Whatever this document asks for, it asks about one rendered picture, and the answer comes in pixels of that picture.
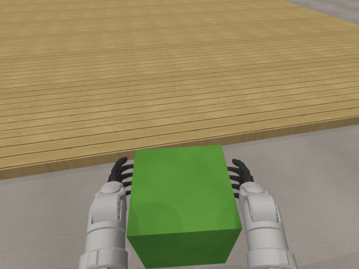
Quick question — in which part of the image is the right robot hand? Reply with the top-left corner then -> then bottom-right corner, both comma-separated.
227,159 -> 254,199

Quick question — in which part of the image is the carton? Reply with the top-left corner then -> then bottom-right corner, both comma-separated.
126,145 -> 242,269

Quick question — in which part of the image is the robot left forearm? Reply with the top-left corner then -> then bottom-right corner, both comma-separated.
79,181 -> 128,269

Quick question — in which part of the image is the robot right forearm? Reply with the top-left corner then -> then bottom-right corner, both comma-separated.
239,182 -> 298,269

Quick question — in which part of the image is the left robot hand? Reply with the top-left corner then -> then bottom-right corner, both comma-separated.
108,157 -> 134,195

